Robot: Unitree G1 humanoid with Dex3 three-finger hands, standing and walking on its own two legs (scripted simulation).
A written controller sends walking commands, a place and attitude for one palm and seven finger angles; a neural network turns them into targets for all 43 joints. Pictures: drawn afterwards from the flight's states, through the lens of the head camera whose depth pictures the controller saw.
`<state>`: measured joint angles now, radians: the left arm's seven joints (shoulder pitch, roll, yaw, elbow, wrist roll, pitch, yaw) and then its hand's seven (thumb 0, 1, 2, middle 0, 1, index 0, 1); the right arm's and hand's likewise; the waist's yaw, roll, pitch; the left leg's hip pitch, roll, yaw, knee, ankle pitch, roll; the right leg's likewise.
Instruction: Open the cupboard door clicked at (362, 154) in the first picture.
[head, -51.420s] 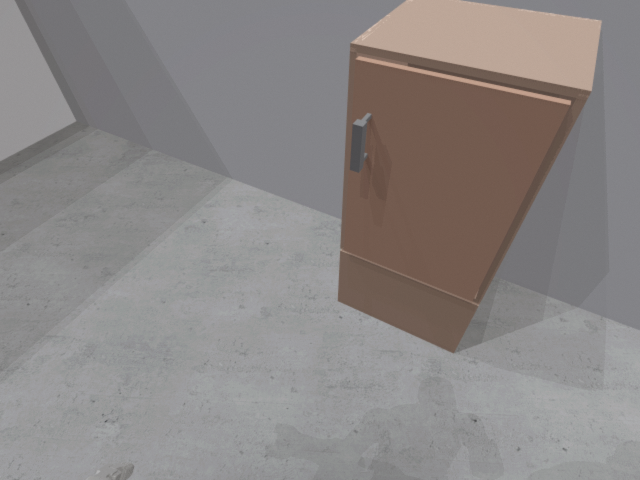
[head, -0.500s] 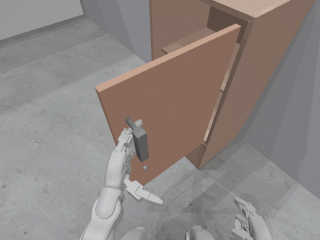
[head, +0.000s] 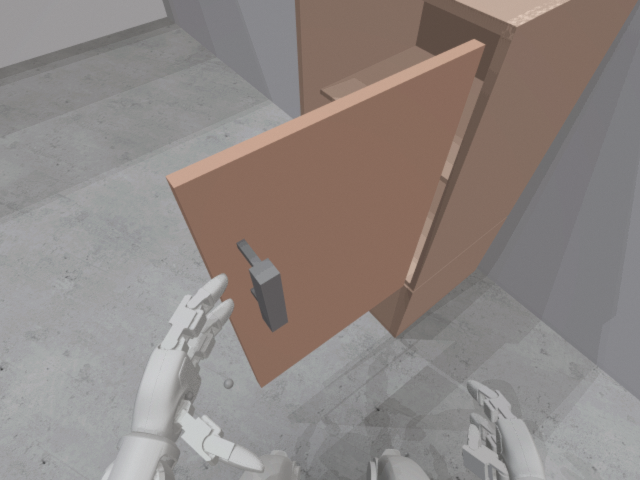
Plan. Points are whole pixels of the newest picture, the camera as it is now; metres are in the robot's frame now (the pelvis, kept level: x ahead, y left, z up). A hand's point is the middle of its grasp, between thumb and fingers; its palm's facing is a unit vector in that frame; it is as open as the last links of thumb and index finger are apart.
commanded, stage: slide the hand sideways off the handle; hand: left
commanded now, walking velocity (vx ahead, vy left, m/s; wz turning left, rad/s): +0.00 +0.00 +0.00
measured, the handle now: (260, 285) +0.33 +0.10 +0.06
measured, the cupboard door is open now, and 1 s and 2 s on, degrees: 88 88 88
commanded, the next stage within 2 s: draw the hand back to the body in 0.30 s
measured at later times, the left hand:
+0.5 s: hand (188, 408) +0.19 +0.15 +0.06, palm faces -0.09 -1.00 -0.04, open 16.3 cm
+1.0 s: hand (96, 369) +0.20 +0.21 +0.14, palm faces +0.10 -0.97 -0.24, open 15.7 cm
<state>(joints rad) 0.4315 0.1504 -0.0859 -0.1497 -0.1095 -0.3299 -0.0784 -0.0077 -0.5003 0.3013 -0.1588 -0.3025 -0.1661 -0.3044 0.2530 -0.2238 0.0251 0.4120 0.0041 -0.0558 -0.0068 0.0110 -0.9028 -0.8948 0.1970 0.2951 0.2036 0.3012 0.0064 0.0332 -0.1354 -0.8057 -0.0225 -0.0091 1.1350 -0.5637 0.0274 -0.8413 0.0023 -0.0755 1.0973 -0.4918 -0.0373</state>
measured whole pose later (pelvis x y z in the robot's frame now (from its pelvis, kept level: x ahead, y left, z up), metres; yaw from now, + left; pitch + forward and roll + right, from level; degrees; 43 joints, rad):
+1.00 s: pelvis +0.01 +0.02 +0.04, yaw +0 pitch +6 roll -3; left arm 0.58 0.31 0.14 -0.41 -0.15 -0.09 -0.05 -0.01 -0.39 0.35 -0.16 -0.30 -0.16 -0.30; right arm 0.30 -0.23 0.04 0.44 0.04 -0.12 -0.09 0.01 -0.90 -0.89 0.20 0.30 0.20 0.30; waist 0.03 0.05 -0.13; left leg -0.53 -0.01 -0.01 0.93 -0.50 0.05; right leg -0.55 0.02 -0.07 0.85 -0.41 -0.01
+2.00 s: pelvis +0.02 +0.00 +0.09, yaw -2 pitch -5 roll -1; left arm 0.47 0.34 0.32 -0.38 -0.06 -0.07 0.12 0.02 0.88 0.90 -0.21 -0.30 -0.21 -0.30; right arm 0.21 -0.23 0.02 0.64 0.00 -0.11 -0.07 0.01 -0.90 -0.89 0.20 0.30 0.20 0.30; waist 0.07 0.06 0.03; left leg -0.05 0.00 0.01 0.43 -0.29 0.02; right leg -0.09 0.04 -0.03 0.39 -0.21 -0.04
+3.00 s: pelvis -0.10 +0.03 +0.06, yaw +2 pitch -2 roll +0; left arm 0.50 0.39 0.46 -0.54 0.02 -0.23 0.18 0.02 0.89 0.90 -0.21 -0.30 -0.21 -0.30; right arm 0.26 -0.22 -0.01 0.60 -0.01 -0.06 -0.07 0.01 -0.90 -0.89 0.20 0.30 0.21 0.30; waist -0.02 -0.02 0.04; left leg -0.47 -0.03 0.06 0.76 -0.43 0.06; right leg -0.46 0.03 0.05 0.63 -0.14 0.00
